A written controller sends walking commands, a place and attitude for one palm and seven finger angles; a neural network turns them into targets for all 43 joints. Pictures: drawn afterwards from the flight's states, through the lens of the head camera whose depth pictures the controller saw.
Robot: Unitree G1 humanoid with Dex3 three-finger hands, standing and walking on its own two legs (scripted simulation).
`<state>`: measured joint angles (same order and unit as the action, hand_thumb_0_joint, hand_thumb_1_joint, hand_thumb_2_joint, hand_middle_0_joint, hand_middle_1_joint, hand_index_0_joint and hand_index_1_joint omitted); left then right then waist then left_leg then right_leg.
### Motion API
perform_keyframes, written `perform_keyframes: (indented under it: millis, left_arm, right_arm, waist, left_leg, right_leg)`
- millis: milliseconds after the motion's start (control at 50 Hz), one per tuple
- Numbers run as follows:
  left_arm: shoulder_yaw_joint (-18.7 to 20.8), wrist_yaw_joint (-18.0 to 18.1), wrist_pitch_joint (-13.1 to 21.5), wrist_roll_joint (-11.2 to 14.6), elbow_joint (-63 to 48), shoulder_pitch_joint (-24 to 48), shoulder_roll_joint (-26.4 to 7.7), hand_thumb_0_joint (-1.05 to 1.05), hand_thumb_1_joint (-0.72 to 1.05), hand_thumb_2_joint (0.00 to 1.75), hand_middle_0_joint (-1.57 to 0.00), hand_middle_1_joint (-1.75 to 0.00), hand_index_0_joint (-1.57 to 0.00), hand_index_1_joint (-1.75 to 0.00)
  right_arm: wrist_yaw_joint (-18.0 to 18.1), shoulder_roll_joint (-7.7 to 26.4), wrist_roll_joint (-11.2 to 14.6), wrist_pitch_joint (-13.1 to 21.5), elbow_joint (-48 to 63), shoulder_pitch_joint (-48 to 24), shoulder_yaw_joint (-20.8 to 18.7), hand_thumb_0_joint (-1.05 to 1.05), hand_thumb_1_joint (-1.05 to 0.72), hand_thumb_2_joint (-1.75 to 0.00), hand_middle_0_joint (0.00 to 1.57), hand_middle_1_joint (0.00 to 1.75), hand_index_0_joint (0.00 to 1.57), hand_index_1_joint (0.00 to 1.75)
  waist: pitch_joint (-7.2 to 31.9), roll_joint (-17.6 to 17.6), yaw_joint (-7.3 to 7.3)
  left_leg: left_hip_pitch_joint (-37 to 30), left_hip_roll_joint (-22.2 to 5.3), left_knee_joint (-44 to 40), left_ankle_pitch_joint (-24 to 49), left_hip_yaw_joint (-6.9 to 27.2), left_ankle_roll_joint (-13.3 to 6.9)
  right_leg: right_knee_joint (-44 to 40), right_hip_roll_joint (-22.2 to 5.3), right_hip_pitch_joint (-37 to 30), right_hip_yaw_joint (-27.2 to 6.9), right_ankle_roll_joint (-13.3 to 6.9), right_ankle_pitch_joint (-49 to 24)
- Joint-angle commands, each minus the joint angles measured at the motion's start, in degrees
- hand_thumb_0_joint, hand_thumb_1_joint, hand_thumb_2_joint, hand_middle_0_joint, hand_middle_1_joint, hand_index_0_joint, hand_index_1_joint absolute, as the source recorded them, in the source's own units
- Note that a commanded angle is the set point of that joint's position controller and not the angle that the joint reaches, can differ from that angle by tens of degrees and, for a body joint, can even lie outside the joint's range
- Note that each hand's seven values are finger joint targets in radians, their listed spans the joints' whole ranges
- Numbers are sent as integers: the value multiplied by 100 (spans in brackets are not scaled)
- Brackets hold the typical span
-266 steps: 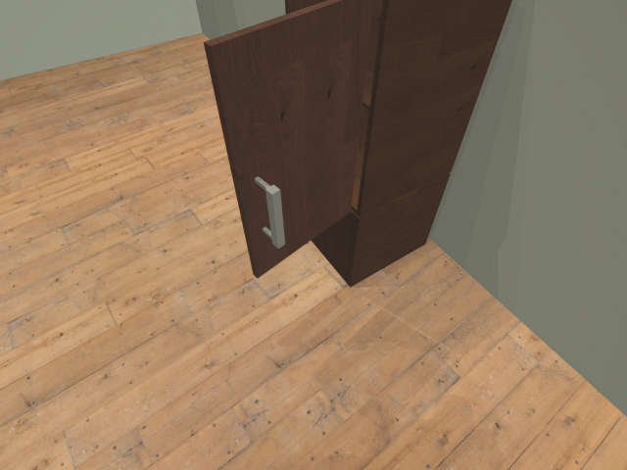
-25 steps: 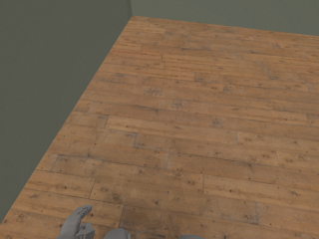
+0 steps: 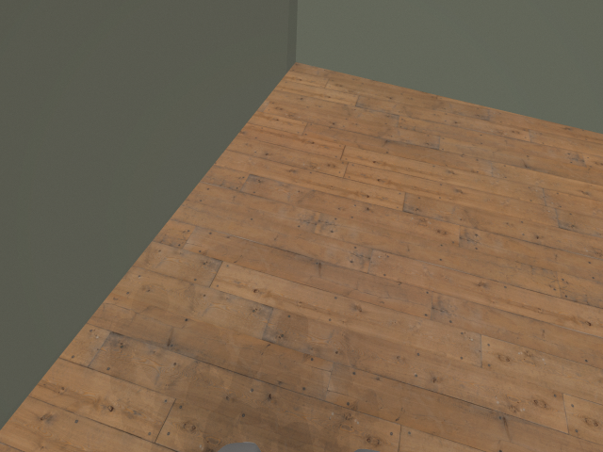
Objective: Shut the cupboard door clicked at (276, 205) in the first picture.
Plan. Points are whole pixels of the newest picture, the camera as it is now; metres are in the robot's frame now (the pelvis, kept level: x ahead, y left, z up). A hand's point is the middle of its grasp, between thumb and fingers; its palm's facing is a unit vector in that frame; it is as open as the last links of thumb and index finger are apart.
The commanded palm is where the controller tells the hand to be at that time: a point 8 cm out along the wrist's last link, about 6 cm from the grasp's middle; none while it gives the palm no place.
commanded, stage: walk to a spot facing it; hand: left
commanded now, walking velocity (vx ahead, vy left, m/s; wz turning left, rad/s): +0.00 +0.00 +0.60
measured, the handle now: out of the picture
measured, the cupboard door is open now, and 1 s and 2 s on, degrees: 100 100 100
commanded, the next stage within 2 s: none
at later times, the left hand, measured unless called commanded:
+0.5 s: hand out of the picture +0.09 +0.15 -0.17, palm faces +0.35 -0.91 -0.22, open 7.4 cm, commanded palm none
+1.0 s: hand out of the picture +0.08 +0.10 -0.14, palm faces +0.61 -0.74 -0.29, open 7.4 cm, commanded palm none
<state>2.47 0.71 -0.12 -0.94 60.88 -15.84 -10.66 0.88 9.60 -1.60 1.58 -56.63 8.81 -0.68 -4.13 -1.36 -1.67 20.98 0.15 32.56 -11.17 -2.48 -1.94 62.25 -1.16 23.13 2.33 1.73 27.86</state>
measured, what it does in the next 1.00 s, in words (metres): walks ahead, turning left: right foot, then left foot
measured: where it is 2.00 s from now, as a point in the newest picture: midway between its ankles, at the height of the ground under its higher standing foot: outside the picture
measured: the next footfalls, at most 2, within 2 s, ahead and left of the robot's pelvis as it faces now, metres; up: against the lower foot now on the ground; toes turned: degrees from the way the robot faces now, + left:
right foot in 0.20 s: +0.11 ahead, -0.17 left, +0.00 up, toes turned +6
left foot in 0.52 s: +0.09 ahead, +0.08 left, +0.00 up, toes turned +28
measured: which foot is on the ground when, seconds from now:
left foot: down 0.00-0.20, up 0.22-0.50, down 0.52-0.82, up 0.84-1.00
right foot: up 0.00-0.18, down 0.20-0.52, up 0.54-0.80, down 0.82-1.00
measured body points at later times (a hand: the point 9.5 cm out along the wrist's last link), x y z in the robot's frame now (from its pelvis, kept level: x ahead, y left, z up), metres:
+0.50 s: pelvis +0.08 -0.06 +0.00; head +0.13 -0.03 +0.45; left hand +0.07 +0.20 -0.15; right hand +0.27 -0.28 -0.13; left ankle +0.06 +0.06 -0.72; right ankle +0.07 -0.17 -0.73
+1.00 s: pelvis +0.15 -0.11 +0.01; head +0.21 -0.08 +0.46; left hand +0.05 +0.13 -0.12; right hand +0.39 -0.25 -0.14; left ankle +0.04 -0.01 -0.65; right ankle +0.20 -0.20 -0.73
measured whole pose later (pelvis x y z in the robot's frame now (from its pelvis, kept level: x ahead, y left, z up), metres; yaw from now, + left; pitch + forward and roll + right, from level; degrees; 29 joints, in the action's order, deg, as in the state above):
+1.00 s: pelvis +0.15 -0.11 +0.01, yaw +40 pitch +1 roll +3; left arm 2.1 1.4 -0.6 -1.6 49.7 -12.4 -11.8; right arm -1.6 14.5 -1.0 -4.9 -51.9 6.6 -4.4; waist -6.3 -0.4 0.6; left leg 27.8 -0.4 60.5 -26.7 -1.8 4.1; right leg 31.1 -5.7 14.1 8.0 -1.0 18.0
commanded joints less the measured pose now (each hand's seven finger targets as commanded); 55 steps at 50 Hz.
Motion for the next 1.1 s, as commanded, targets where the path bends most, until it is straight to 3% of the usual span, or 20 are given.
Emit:
perform_keyframes:
  millis: [0, 120, 140, 180, 220, 280, 380, 440, 460, 480, 500, 520, 600, 760, 780, 800, 820, 900, 1000, 1080]
  left_arm:
    - [165, -32, -56, -15, -585, -185, -316, 0, 90, 90, -20, -30, -20, -30]
    - [279, -5, -9, -9, -880, -123, -472, 0, 90, 90, -20, -30, -20, -30]
    - [331, 26, 33, -24, -895, -263, -679, 0, 90, 90, -20, -30, -20, -30]
    - [468, 79, 56, -98, -1054, -330, -1538, 0, 90, 90, -20, -30, -20, -30]
    - [378, 130, 97, -68, -1193, 262, -1190, 0, 90, 90, -20, -30, -20, -30]
    - [270, 122, 103, -72, -1229, 518, -923, 0, 90, 90, -20, -30, -20, -30]
    - [310, 97, 130, -76, -1052, 17, -1276, 0, 90, 90, -20, -30, -20, -30]
    - [348, 77, 116, -28, -1157, 217, -1377, 0, 90, 90, -20, -30, -20, -30]
    - [331, 57, 107, -2, -1186, 308, -1357, 0, 90, 90, -20, -30, -20, -30]
    - [308, 32, 76, 44, -1359, 349, -1151, 0, 90, 90, -20, -30, -20, -30]
    - [172, 18, 48, 68, -1656, 646, -786, 0, 90, 90, -20, -30, -20, -30]
    - [198, 66, -50, -3, -1836, 902, -982, 0, 90, 90, -20, -30, -20, -30]
    - [242, -12, -155, -3, -1498, 807, -859, 0, 90, 90, -20, -30, -20, -30]
    - [281, -50, -48, 9, -1429, -52, -929, 0, 90, 90, -20, -30, -20, -30]
    - [354, -1, 27, -55, -1410, -286, -1290, 0, 90, 90, -20, -30, -20, -30]
    - [445, 46, 60, -126, -1459, -281, -1832, 0, 90, 90, -20, -30, -20, -30]
    - [388, 80, 70, -72, -1498, -203, -1766, 0, 90, 90, -20, -30, -20, -30]
    - [224, 120, 71, -57, -1637, 460, -1084, 0, 90, 90, -20, -30, -20, -30]
    - [303, 130, 104, -70, -1344, -90, -1306, 0, 90, 90, -20, -30, -20, -30]
    - [367, 108, 81, -54, -1265, -41, -1388, 0, 90, 90, -20, -30, -20, -30]
  right_arm:
    - [50, 1226, 10, -87, 380, 132, -324, 0, -90, -90, 20, 30, 20, 30]
    - [-1, 1325, 12, -296, 567, 19, -540, 0, -90, -90, 20, 30, 20, 30]
    - [-26, 1173, 41, -307, 634, -7, -540, 0, -90, -90, 20, 30, 20, 30]
    - [-93, 717, 68, -295, 900, -119, -505, 0, -90, -90, 20, 30, 20, 30]
    - [-117, 794, 40, -354, 778, -33, -531, 0, -90, -90, 20, 30, 20, 30]
    - [-199, 591, 68, -396, 720, 8, -434, 0, -90, -90, 20, 30, 20, 30]
    - [-252, 519, 94, -350, 893, -369, -314, 0, -90, -90, 20, 30, 20, 30]
    - [-229, 784, 69, -327, 907, -47, -340, 0, -90, -90, 20, 30, 20, 30]
    - [-228, 961, 46, -311, 841, 275, -395, 0, -90, -90, 20, 30, 20, 30]
    - [-203, 1523, -15, -258, 785, 726, -539, 0, -90, -90, 20, 30, 20, 30]
    - [-163, 2144, 7, -259, 723, 1162, -669, 0, -90, -90, 20, 30, 20, 30]
    - [-120, 2182, 33, -294, 644, 1289, -669, 0, -90, -90, 20, 30, 20, 30]
    - [3, 1636, 0, -250, 938, 131, -516, 0, -90, -90, 20, 30, 20, 30]
    - [-76, 1681, 45, -373, 1149, -479, -622, 0, -90, -90, 20, 30, 20, 30]
    - [-103, 1361, 102, -381, 1224, -452, -591, 0, -90, -90, 20, 30, 20, 30]
    - [-148, 947, 113, -362, 1377, -442, -514, 0, -90, -90, 20, 30, 20, 30]
    - [-156, 1179, 65, -392, 1370, -461, -553, 0, -90, -90, 20, 30, 20, 30]
    - [-252, 875, 72, -492, 1056, -395, -468, 0, -90, -90, 20, 30, 20, 30]
    - [-289, 659, 107, -460, 1071, -730, -352, 0, -90, -90, 20, 30, 20, 30]
    - [-258, 713, 121, -392, 1056, -511, -332, 0, -90, -90, 20, 30, 20, 30]
  waist:
    - [587, 929, 46]
    - [608, 978, -50]
    - [635, 560, -143]
    - [672, -1547, -313]
    - [621, -1079, 31]
    - [370, -986, 164]
    - [567, -981, -101]
    - [829, -923, 166]
    - [1029, -596, 368]
    - [1409, 590, 622]
    - [1474, 2035, 839]
    - [1370, 966, 839]
    - [696, 1125, 320]
    - [818, 846, -94]
    - [856, -137, -207]
    - [767, -1908, -246]
    - [739, -1632, -221]
    - [495, -1138, 188]
    - [675, -953, -111]
    - [854, -961, -16]
  left_leg:
    - [332, -1333, -1651, 280, 1512, -688]
    - [759, -924, -1125, -730, 1859, -429]
    - [1085, -621, -667, -840, 1639, -207]
    - [1760, 245, 2048, -2320, 151, 421]
    - [1657, -225, 3490, -1940, 357, 449]
    - [1308, -357, 2850, -1609, -8, 577]
    - [772, -104, 1171, -1353, -536, 545]
    - [-164, 16, 15, -482, -650, 418]
    - [-964, -55, -530, 273, -548, 329]
    - [-2209, -1143, -717, 2175, 745, -180]
    - [-2676, -2666, -819, 4920, 2694, -1223]
    - [-2363, -2798, -724, 3946, 2468, -1433]
    - [-1131, -1610, -1008, 2347, 1500, -728]
    - [56, -914, -383, 683, 1458, -284]
    - [761, -364, 525, -434, 1040, 73]
    - [1512, 413, 2103, -2407, 175, 495]
    - [1359, 55, 3292, -2548, 585, 402]
    - [1143, -212, 3423, -1562, 225, 590]
    - [710, -93, 1616, -1561, -263, 598]
    - [26, -62, 365, -1107, -415, 464]
  right_leg:
    - [-774, -122, -368, -14, 107, -422]
    - [-2881, 156, -1444, 135, 131, -1081]
    - [-3657, -160, -1938, -208, 53, -1053]
    - [-5073, -2703, -1858, -2505, -954, -820]
    - [-4614, -2360, -1492, -1823, -1156, -1968]
    - [-4143, -1835, -1539, -264, -885, -3925]
    - [-3556, -1875, -2308, 184, -758, -5669]
    - [-2836, -1763, -2098, 547, -492, -5670]
    - [-2181, -1685, -1669, 688, -285, -5253]
    - [-1034, -1232, -335, 866, 62, -3184]
    - [318, -475, 1028, 586, 359, 1137]
    - [753, -511, 1195, -115, 279, 1108]
    - [344, -454, 913, -254, 314, -128]
    - [-3191, 74, -1426, 209, 231, -1310]
    - [-4229, -803, -2058, -671, 22, -1365]
    - [-4791, -2462, -2098, -2462, -689, -2011]
    - [-4695, -2744, -1531, -2386, -1101, -2245]
    - [-4119, -1674, -1460, -440, -823, -3931]
    - [-3822, -1834, -2302, -79, -858, -5027]
    - [-3381, -1933, -2253, 140, -747, -4953]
